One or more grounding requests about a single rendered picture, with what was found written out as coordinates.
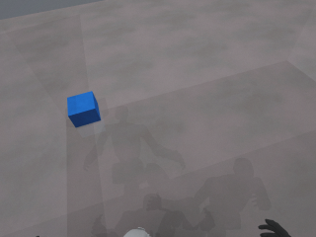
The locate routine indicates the carton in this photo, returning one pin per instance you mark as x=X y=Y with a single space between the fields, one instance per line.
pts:
x=83 y=109

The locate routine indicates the right robot hand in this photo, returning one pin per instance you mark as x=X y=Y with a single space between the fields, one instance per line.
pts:
x=275 y=227

